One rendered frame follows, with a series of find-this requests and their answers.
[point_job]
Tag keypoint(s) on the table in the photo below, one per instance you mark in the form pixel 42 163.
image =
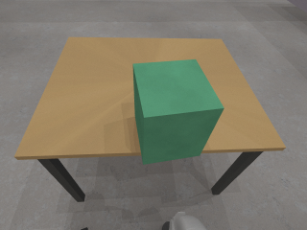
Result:
pixel 87 107

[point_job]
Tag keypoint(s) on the robot right shin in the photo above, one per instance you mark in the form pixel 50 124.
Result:
pixel 179 213

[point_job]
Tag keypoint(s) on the right robot thigh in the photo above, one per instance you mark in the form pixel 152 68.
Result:
pixel 186 222

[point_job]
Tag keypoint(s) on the carton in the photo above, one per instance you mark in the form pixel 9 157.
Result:
pixel 175 109

